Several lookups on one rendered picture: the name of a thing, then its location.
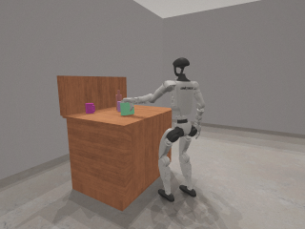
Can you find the robot right forearm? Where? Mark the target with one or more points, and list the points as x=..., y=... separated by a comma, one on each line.
x=198, y=116

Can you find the robot left forearm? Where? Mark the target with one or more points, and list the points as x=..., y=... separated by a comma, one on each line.
x=141, y=99

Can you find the table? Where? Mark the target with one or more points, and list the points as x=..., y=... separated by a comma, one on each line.
x=113, y=157

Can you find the robot left upper arm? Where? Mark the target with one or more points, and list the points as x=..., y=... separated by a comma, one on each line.
x=167, y=86

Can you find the right robot foot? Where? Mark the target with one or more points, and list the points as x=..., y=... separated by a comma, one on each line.
x=191, y=192

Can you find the robot right upper arm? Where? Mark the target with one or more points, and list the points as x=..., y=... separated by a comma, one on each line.
x=198, y=96

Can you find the sponge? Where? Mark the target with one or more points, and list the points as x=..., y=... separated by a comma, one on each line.
x=125, y=109

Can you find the robot foot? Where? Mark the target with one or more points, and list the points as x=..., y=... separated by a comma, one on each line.
x=191, y=192
x=169, y=197

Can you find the robot right hand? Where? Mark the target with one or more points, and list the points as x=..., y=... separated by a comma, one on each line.
x=198, y=128

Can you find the left robot foot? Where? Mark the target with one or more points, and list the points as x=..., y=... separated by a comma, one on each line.
x=169, y=197

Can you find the robot left hand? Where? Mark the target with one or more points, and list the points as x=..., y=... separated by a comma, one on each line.
x=127, y=100

